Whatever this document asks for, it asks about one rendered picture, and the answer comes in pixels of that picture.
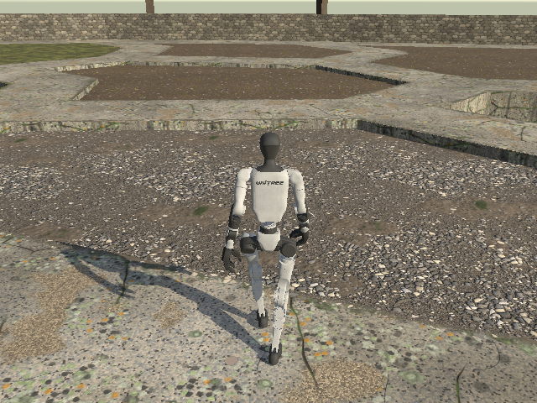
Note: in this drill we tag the robot left forearm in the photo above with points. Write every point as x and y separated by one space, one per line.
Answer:
232 229

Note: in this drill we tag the robot left shin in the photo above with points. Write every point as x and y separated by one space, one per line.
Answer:
257 289

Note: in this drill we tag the robot left hand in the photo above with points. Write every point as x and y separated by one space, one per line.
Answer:
226 258

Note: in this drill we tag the right robot upper arm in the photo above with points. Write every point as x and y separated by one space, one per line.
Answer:
298 188

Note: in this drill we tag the robot left foot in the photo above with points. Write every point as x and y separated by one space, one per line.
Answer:
263 321

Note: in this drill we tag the robot right hand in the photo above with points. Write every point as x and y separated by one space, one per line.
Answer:
296 233

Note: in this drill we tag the left robot upper arm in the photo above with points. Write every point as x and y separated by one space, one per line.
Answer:
243 176

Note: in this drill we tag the robot right forearm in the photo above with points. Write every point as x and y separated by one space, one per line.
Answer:
303 220

